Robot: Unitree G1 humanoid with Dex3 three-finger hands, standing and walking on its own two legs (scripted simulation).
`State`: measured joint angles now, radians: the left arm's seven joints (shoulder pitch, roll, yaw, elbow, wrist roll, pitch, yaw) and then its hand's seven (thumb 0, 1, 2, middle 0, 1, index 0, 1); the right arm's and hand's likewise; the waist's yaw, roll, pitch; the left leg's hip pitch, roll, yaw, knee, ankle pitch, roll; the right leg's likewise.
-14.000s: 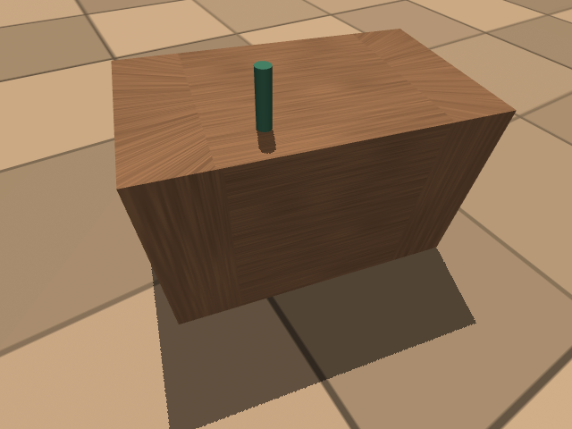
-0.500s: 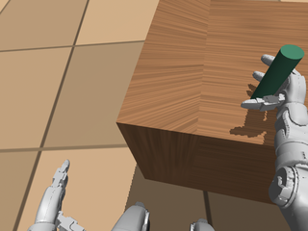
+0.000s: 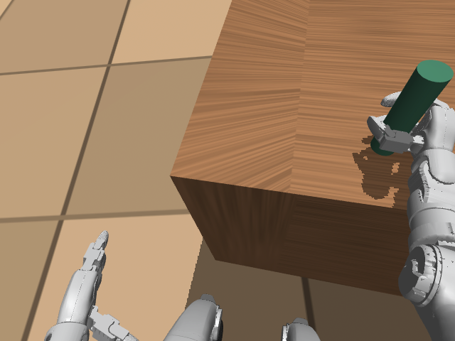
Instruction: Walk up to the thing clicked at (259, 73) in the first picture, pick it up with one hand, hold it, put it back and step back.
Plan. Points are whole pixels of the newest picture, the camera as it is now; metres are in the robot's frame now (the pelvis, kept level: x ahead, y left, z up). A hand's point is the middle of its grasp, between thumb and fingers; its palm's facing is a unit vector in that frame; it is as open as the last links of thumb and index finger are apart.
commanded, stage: settle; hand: right
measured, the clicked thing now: (404, 114) +0.50 -0.20 +0.09
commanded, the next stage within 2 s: lift in 0.94 s
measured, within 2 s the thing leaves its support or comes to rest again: leaves its support in 0.12 s
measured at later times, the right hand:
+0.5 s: hand (402, 103) +0.50 -0.19 +0.11, palm faces +0.11 +0.99 +0.01, open 5.6 cm
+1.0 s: hand (408, 91) +0.51 -0.19 +0.13, palm faces +0.10 +1.00 +0.01, open 5.6 cm
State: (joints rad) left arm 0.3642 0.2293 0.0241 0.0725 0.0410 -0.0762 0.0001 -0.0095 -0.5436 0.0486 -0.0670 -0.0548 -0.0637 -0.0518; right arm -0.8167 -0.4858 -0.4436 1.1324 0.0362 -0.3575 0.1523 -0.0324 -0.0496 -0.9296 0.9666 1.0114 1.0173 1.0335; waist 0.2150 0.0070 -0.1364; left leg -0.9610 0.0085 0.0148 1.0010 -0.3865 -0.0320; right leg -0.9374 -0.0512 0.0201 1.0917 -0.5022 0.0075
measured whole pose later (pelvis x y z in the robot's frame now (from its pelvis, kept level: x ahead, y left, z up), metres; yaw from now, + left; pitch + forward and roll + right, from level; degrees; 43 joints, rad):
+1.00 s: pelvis +0.02 +0.00 +0.03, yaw -1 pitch +15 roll +1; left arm 0.33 0.23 0.03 0.25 0.01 -0.09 0.02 -0.01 -0.54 0.05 -0.07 -0.05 -0.06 -0.05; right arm -0.84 -0.46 -0.39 1.10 0.08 -0.23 0.16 -0.03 -0.11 -1.14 0.94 1.15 0.99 1.17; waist 0.16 0.00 -0.12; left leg -0.74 0.02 0.01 0.82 -0.34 -0.03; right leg -0.71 -0.04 0.01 0.89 -0.44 0.01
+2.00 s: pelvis +0.01 +0.01 +0.06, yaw -1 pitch +1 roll +0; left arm 0.33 0.24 0.07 0.43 -0.03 -0.10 0.07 -0.01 -0.53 0.04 -0.05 -0.05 -0.05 -0.04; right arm -0.44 -0.28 -0.25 0.33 0.19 0.17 0.11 -0.02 -0.10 -1.15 0.96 1.13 1.01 1.14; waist 0.02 -0.04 -0.07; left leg -0.37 0.03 0.01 0.62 -0.27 -0.02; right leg -0.31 -0.02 0.00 0.63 -0.33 0.02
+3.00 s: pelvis +0.01 +0.01 +0.07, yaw -2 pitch -2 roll +0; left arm 0.25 0.23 0.10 0.62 -0.03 -0.19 0.05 -0.01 -0.54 0.05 -0.06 -0.05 -0.05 -0.05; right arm -0.34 -0.28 -0.28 -0.04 0.22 0.48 0.10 -0.02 -0.11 -1.14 0.96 1.13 1.00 1.14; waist 0.00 -0.07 -0.06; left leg -0.25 0.04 0.03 0.53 -0.24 -0.03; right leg -0.21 -0.02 0.01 0.54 -0.30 0.01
